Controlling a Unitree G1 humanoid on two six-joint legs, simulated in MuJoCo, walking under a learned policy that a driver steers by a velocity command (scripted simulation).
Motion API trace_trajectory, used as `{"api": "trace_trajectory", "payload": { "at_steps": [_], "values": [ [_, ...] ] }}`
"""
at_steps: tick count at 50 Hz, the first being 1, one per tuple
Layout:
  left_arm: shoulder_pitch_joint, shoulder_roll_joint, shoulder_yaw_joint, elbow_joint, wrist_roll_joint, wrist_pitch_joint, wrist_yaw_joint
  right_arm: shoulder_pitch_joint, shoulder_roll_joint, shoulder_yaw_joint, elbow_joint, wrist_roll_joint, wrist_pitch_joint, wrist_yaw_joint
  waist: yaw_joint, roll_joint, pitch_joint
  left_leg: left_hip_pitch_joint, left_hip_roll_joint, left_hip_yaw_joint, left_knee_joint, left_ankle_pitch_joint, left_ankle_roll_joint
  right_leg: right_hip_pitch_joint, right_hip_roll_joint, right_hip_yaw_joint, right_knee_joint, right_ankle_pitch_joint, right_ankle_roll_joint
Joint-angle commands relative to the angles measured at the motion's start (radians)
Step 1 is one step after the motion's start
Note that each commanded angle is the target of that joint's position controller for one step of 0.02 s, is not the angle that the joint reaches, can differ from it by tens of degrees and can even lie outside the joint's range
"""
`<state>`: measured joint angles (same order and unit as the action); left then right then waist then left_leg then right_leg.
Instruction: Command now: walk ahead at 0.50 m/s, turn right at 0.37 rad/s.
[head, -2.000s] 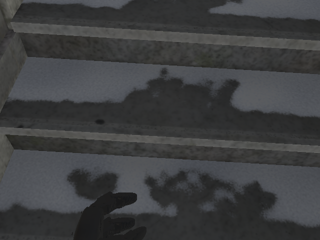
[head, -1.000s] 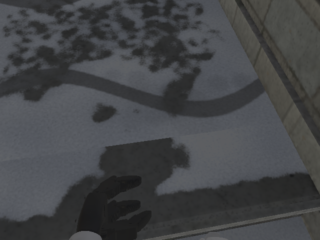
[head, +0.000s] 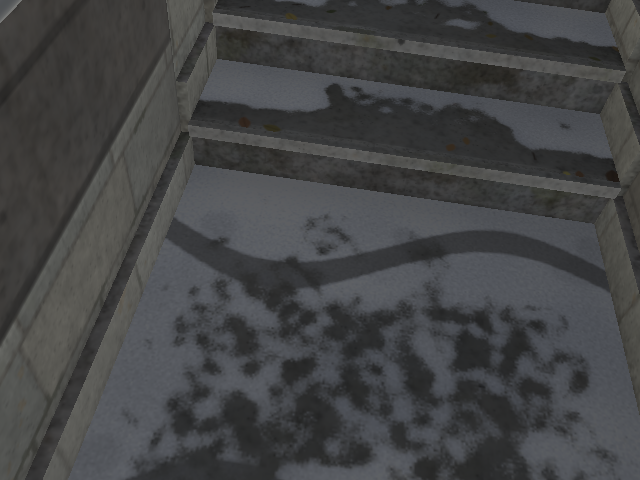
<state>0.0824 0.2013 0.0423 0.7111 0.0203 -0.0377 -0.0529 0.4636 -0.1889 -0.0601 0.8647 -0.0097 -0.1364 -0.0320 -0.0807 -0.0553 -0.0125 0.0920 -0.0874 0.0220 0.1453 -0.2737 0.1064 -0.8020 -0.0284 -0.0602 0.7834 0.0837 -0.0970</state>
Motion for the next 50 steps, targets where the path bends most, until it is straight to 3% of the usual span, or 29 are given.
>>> {"api": "trace_trajectory", "payload": {
  "at_steps": [1,4,6,7,8,9,10,11,12,13,15,16,20,24,26,28,29,30,31,32,33,34,35,38,39,41,44,46,50],
  "values": [
    [-0.134,0.039,0.012,-0.097,0.001,-0.008,-0.009,0.019,-0.078,-0.004,-0.03,-0.007,-0.014,-0.016,0.025,0.169,0.081,0.045,0.248,0.024,-0.006,0.789,-0.076,0.044,0.035,-0.018,-0.138,-0.018,-0.021],
    [-0.051,0.091,0.024,-0.065,-0.01,0.006,0.007,0.012,-0.146,-0.017,-0.047,0.002,-0.005,-0.04,0.065,0.202,0.028,0.078,0.264,0.078,0.157,1.279,-0.114,0.256,0.131,-0.116,-0.171,-0.135,-0.058],
    [0.17,0.144,0.052,-0.014,-0.009,-0.003,0.016,0.025,-0.204,-0.04,-0.051,-0.012,0.014,-0.065,0.162,0.191,-0.041,0.059,0.301,0.059,0.46,1.436,-0.128,0.449,0.166,-0.095,-0.23,-0.172,-0.093],
    [0.297,0.166,0.067,0.015,-0.004,-0.01,0.015,-0.02,-0.241,-0.057,-0.076,-0.003,0.021,-0.06,0.232,0.164,-0.08,-0.037,0.275,0.088,0.708,1.298,-0.123,0.609,0.139,-0.032,-0.364,-0.113,-0.127],
    [0.381,0.208,0.084,0.031,0.014,-0.01,0.024,-0.09,-0.212,-0.055,-0.134,0.007,0.017,-0.047,0.281,0.087,-0.166,-0.296,0.183,0.1,1.076,0.709,-0.092,0.867,-0.02,0.131,-0.316,-0.137,-0.2],
    [0.302,0.286,0.097,0.005,0.025,-0.009,0.022,-0.021,-0.07,-0.017,-0.21,0.029,0.014,-0.03,0.131,-0.215,-0.285,-0.781,0.001,0.037,1.481,-0.314,-0.129,1.206,-0.33,0.667,-0.264,0.183,-0.427],
    [0.301,0.262,0.099,-0.013,-0.007,0.0,0.034,-0.096,-0.107,-0.011,-0.226,-0.006,0.005,-0.019,0.173,0.031,-0.351,-0.813,0.051,-0.123,1.503,-0.162,-0.104,1.13,-0.306,0.719,-0.384,0.13,-0.432],
    [0.234,0.229,0.086,-0.013,-0.009,-0.01,0.052,-0.147,-0.13,-0.006,-0.237,-0.01,-0.001,-0.005,0.133,0.094,-0.211,-0.81,0.099,-0.154,1.409,-0.039,-0.103,0.944,-0.272,0.609,-0.457,0.018,-0.376],
    [0.211,0.165,0.061,-0.003,-0.011,-0.007,0.055,-0.153,-0.145,0.0,-0.238,-0.019,-0.004,0.008,0.084,0.166,-0.086,-0.784,0.127,-0.121,1.295,-0.019,-0.092,0.77,-0.225,0.544,-0.513,-0.012,-0.31],
    [0.203,0.151,0.055,-0.001,-0.004,-0.015,0.055,-0.16,-0.135,0.007,-0.245,-0.029,0.013,0.014,0.058,0.162,-0.022,-0.771,0.147,-0.117,1.234,-0.051,-0.104,0.67,-0.194,0.494,-0.537,0.01,-0.28],
    [0.235,0.164,0.053,0.016,-0.022,-0.024,0.055,-0.142,-0.129,0.011,-0.244,-0.049,0.065,0.023,0.041,0.102,0.026,-0.739,0.174,-0.085,1.155,-0.053,-0.125,0.556,-0.114,0.396,-0.564,0.014,-0.232],
    [0.238,0.182,0.053,0.014,-0.023,-0.033,0.05,-0.136,-0.115,0.019,-0.244,-0.053,0.076,0.03,0.029,0.059,0.02,-0.742,0.176,-0.067,1.084,-0.041,-0.128,0.53,-0.082,0.353,-0.563,0.027,-0.224],
    [0.295,0.194,0.054,0.023,-0.013,-0.036,0.044,-0.316,-0.089,0.041,-0.287,-0.047,0.084,0.044,0.089,0.006,0.035,-0.72,0.174,-0.018,0.777,0.152,-0.144,0.49,-0.003,0.304,-0.563,0.078,-0.159],
    [0.373,0.224,0.059,0.035,-0.015,-0.035,0.047,-0.439,-0.096,0.049,-0.279,-0.029,0.078,0.042,0.181,-0.041,-0.006,-0.683,0.129,-0.002,0.531,0.276,-0.14,0.655,-0.021,0.325,-0.49,0.146,-0.109],
    [0.394,0.235,0.061,0.043,-0.003,-0.037,0.042,-0.509,-0.114,0.045,-0.3,-0.022,0.076,0.025,0.195,-0.007,0.019,-0.645,0.114,-0.002,0.474,0.279,-0.138,0.686,-0.048,0.363,-0.462,0.132,-0.107],
    [0.38,0.231,0.06,0.037,0.002,-0.04,0.046,-0.453,-0.136,0.04,-0.28,-0.03,0.067,0.026,0.167,-0.02,0.017,-0.569,0.102,-0.015,0.394,0.24,-0.11,0.717,-0.068,0.388,-0.425,0.148,-0.101],
    [0.35,0.228,0.063,0.034,-0.004,-0.036,0.048,-0.387,-0.156,0.026,-0.262,-0.022,0.063,0.028,0.124,-0.031,-0.012,-0.491,0.067,0.003,0.363,0.174,-0.089,0.73,-0.07,0.391,-0.362,0.271,-0.085],
    [0.334,0.228,0.061,0.031,-0.009,-0.038,0.049,-0.272,-0.178,0.014,-0.225,-0.031,0.052,0.024,0.069,-0.012,-0.06,-0.348,0.055,0.002,0.321,0.165,-0.06,0.721,-0.039,0.358,-0.233,0.358,-0.061],
    [0.323,0.185,0.044,0.012,-0.01,-0.046,0.047,-0.135,-0.231,-0.003,-0.205,-0.036,0.035,0.011,0.003,0.038,-0.15,-0.17,0.19,-0.155,0.313,0.127,-0.01,0.647,-0.003,0.319,-0.036,0.263,-0.034],
    [0.354,0.122,0.032,-0.014,-0.018,-0.049,0.053,-0.008,-0.314,-0.02,-0.198,-0.044,0.028,0.001,-0.025,0.14,-0.26,0.025,0.408,-0.42,0.297,0.113,0.063,0.48,0.084,0.214,0.246,-0.104,-0.005],
    [0.491,0.134,0.037,0.0,-0.012,-0.034,0.06,-0.009,-0.328,-0.039,-0.154,-0.014,0.048,0.011,0.034,0.409,-0.336,0.114,0.541,-0.804,0.183,0.038,0.194,0.278,0.185,0.122,0.491,-0.622,0.03],
    [0.409,0.196,0.045,0.009,0.03,-0.022,0.066,-0.085,-0.224,-0.019,-0.177,-0.002,0.054,0.02,0.039,0.204,-0.193,0.03,0.494,-0.757,0.177,-0.149,0.192,0.13,0.116,0.164,0.569,-0.569,0.021],
    [0.283,0.168,0.034,-0.022,0.032,-0.023,0.054,-0.105,-0.178,-0.011,-0.174,0.01,0.046,0.019,0.015,0.12,-0.105,-0.041,0.426,-0.587,0.179,-0.171,0.159,0.073,0.1,0.171,0.546,-0.505,0.023],
    [0.226,0.121,0.017,-0.048,0.038,-0.005,0.031,-0.121,-0.146,0.0,-0.14,0.001,0.036,0.008,0.073,0.146,-0.001,-0.22,0.317,-0.386,0.105,-0.049,0.082,0.092,0.035,0.154,0.39,-0.426,0.046],
    [0.229,0.129,0.023,-0.049,0.033,-0.001,0.029,-0.138,-0.156,-0.001,-0.146,-0.007,0.038,0.011,0.087,0.167,-0.003,-0.251,0.303,-0.362,0.069,-0.018,0.092,0.118,0.031,0.141,0.344,-0.407,0.062],
    [0.213,0.117,0.016,-0.049,0.03,0.006,0.027,-0.131,-0.174,-0.009,-0.14,0.0,0.03,0.009,0.105,0.163,0.005,-0.295,0.301,-0.301,0.032,0.021,0.106,0.143,0.01,0.11,0.242,-0.346,0.079],
    [0.118,0.077,0.002,-0.067,0.024,0.0,0.017,-0.13,-0.17,-0.011,-0.13,0.012,0.028,0.02,0.096,0.197,0.031,-0.37,0.272,-0.192,0.002,0.108,0.085,0.236,-0.025,0.066,0.04,-0.233,0.086],
    [0.06,0.08,0.005,-0.073,0.02,0.005,0.011,-0.108,-0.207,-0.024,-0.118,0.012,0.026,0.033,0.08,0.193,0.034,-0.398,0.252,-0.141,0.01,0.131,0.067,0.335,-0.012,0.033,-0.077,-0.177,0.085],
    [-0.023,0.099,0.013,-0.108,0.013,-0.007,0.004,-0.045,-0.239,-0.035,-0.06,0.003,0.036,0.037,0.052,0.137,0.096,-0.36,0.287,-0.187,0.031,0.131,0.074,0.419,0.02,0.001,-0.206,-0.189,0.065]
  ]
}}
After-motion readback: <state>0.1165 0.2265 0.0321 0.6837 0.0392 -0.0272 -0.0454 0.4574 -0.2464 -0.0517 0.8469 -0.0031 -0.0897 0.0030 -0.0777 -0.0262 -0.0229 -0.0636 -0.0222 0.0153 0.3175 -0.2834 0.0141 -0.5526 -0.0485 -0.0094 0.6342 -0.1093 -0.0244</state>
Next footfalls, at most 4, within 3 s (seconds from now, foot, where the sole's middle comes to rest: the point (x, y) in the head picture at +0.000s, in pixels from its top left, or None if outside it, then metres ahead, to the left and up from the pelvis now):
0.16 right None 0.26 -0.08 -0.78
0.62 left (279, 441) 0.59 0.01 -0.78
1.06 right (409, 387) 0.70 -0.29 -0.78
1.50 left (342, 301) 0.95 -0.16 -0.78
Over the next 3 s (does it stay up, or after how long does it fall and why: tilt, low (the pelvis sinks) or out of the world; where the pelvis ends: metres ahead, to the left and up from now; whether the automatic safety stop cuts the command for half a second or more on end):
stays up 0.89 -0.32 0.00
